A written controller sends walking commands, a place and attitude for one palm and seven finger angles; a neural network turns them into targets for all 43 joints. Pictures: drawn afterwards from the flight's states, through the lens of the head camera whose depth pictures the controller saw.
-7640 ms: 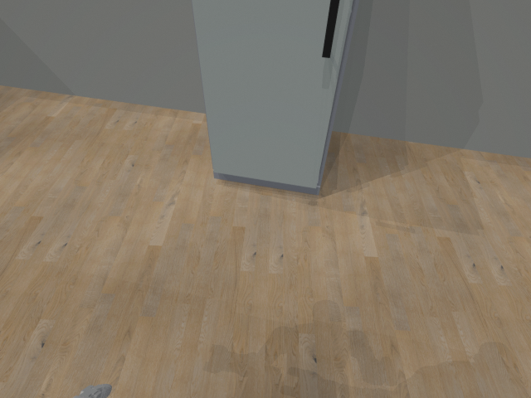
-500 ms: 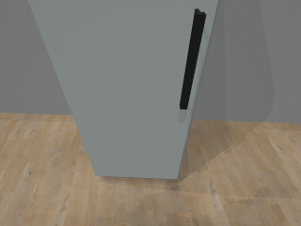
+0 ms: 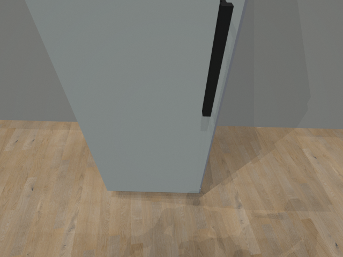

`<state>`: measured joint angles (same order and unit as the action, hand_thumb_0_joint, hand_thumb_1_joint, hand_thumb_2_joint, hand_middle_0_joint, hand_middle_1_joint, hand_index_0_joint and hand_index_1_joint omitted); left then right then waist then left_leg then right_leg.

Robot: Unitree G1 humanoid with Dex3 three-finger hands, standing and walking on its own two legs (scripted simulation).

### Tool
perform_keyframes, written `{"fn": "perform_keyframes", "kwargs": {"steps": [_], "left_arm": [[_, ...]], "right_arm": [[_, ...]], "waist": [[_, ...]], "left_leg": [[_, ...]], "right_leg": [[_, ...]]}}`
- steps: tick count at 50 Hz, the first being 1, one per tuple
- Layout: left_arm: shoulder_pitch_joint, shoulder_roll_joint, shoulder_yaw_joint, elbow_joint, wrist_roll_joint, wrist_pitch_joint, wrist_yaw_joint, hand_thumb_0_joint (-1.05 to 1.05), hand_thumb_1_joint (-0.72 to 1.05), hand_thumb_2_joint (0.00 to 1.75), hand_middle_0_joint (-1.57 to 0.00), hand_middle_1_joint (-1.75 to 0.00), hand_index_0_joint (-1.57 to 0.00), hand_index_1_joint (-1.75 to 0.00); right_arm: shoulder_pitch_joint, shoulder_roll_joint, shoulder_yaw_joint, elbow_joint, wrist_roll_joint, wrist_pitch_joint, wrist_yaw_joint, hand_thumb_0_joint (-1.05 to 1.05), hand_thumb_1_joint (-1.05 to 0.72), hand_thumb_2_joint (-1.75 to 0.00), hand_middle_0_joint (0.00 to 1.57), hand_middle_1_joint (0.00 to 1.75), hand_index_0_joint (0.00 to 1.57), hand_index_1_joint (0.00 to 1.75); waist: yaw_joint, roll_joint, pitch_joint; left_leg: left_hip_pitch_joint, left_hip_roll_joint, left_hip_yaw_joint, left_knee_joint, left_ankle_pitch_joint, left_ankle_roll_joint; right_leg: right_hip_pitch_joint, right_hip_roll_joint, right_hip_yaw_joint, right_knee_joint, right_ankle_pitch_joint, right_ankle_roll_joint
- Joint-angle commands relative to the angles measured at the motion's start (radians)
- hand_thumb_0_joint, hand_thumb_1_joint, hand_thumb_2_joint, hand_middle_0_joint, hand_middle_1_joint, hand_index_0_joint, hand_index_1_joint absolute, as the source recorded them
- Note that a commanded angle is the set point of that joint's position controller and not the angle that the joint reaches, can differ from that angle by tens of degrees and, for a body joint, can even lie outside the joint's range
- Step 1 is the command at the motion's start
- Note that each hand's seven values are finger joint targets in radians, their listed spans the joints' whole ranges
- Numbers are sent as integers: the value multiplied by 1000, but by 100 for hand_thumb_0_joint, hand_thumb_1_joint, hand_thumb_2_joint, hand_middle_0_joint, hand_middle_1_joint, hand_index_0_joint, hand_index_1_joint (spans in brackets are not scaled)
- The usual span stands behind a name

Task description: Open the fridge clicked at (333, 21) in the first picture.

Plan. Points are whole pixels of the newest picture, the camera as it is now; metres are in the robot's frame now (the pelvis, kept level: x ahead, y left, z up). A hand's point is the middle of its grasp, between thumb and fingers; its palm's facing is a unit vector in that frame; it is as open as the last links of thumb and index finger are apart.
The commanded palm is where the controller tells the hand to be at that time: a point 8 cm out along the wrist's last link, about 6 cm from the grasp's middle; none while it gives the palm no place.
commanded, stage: look again from close up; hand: right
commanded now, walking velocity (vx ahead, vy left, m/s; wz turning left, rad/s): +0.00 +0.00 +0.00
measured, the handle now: (213, 65) +0.59 -0.08 +0.17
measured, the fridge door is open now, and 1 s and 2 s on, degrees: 0 0 0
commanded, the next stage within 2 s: none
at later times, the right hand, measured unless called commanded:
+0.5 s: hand out of the picture +0.05 -0.20 -0.17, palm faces -0.03 +0.97 -0.25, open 7.4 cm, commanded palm none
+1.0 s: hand out of the picture +0.04 -0.20 -0.17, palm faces -0.02 +0.97 -0.25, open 7.4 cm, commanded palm none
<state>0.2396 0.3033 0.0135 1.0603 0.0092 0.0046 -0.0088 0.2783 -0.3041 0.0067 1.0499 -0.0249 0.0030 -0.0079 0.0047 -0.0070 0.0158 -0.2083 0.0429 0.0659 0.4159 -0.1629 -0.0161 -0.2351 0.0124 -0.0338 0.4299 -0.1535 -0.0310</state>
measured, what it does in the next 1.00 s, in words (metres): stands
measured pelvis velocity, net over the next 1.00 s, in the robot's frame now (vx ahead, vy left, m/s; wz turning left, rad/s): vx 0.02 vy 0.01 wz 0.01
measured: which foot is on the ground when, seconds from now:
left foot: down 0.00-1.00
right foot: down 0.00-1.00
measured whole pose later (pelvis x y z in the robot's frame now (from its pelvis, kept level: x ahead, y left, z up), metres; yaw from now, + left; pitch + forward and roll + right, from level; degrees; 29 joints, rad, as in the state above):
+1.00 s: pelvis +0.02 +0.01 +0.00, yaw +0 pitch -2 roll +0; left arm 0.23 0.23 0.00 1.11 0.00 0.00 0.00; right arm 0.27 -0.23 0.01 1.09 -0.02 0.00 -0.02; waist 0.00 0.00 0.03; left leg -0.16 0.04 0.06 0.38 -0.17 -0.01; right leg -0.18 0.01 -0.04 0.38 -0.16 -0.02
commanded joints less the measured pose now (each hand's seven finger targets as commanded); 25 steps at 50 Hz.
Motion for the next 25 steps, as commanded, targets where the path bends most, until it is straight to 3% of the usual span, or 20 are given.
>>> {"fn": "perform_keyframes", "kwargs": {"steps": [1,13,17,25], "left_arm": [[-33,169,32,-47,2,-27,9,0,90,90,-20,-30,-20,-30],[-26,120,23,-16,-1,-25,12,0,90,90,-20,-30,-20,-30],[-31,109,23,-14,1,-22,13,0,90,90,-20,-30,-20,-30],[-33,99,20,-12,0,-24,14,0,90,90,-20,-30,-20,-30]], "right_arm": [[-26,-163,-36,-55,4,-27,-15,0,-90,-90,20,30,20,30],[-16,-118,-28,-35,5,-28,-23,0,-90,-90,20,30,20,30],[-20,-110,-29,-35,5,-27,-22,0,-90,-90,20,30,20,30],[-24,-94,-28,-36,5,-28,-25,0,-90,-90,20,30,20,30]], "waist": [[-3,4,28],[-3,10,17],[-4,6,40],[-3,7,22]], "left_leg": [[13,86,-116,-104,-163,39],[35,90,-108,-112,-79,35],[20,89,-114,-122,-111,33],[45,87,-102,-111,-34,30]], "right_leg": [[-70,-118,151,-154,-216,6],[-19,-115,126,-126,-75,12],[-27,-110,120,-134,-111,16],[-4,-119,118,-129,-30,17]]}}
